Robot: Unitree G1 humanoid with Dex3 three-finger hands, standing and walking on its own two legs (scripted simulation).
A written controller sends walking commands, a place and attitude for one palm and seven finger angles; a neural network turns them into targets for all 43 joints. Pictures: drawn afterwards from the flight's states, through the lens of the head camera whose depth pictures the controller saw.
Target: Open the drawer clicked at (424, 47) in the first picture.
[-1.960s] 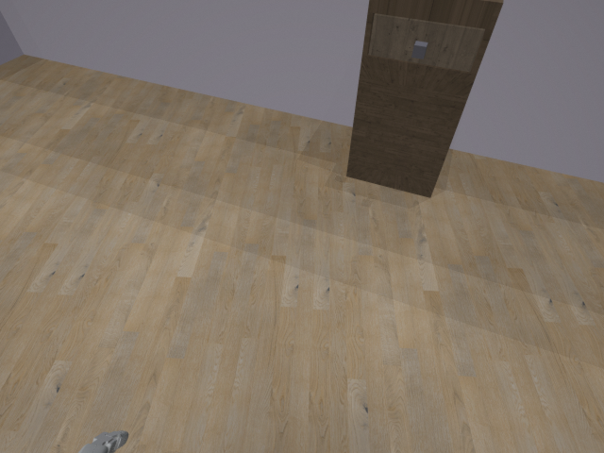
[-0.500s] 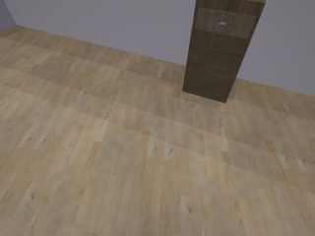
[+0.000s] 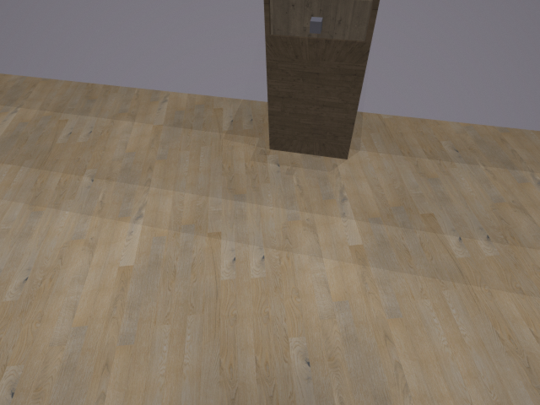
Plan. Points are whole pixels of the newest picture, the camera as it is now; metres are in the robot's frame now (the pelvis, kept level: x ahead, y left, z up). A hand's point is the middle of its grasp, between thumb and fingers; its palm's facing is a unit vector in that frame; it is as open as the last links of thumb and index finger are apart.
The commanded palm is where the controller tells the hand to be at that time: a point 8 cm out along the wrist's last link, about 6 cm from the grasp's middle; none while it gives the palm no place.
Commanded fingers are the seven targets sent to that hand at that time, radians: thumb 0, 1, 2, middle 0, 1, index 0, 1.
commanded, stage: walk to a spot facing it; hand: left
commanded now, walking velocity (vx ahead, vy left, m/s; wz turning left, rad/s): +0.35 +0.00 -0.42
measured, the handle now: (316, 23) +1.42 -0.08 -0.04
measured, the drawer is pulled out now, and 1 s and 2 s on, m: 0.00 0.00 0.00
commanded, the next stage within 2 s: turn to face it in 1.12 s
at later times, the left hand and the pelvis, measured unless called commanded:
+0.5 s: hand out of the picture +0.14 +0.19 -0.17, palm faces -0.07 -0.98 -0.16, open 7.4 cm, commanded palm none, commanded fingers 0.00 0.90 0.90 -0.20 -0.30 -0.20 -0.30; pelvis +0.22 +0.01 +0.00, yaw -11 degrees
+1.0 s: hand (245, 206) +0.57 +0.11 -0.15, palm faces -0.43 -0.89 -0.14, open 7.4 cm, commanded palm none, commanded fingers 0.00 0.90 0.90 -0.20 -0.30 -0.20 -0.30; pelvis +0.41 -0.01 +0.02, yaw -25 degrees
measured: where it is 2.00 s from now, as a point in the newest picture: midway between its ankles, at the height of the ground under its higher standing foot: (329, 289)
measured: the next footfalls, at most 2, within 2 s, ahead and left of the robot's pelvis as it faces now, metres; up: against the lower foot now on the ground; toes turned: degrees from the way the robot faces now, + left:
left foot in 0.50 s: +0.37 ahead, +0.08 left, +0.00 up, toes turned -4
right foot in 1.14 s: +0.55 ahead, -0.19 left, +0.00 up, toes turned -38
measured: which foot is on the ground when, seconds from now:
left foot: up 0.00-0.48, down 0.50-1.00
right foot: down 0.00-0.50, up 0.52-1.00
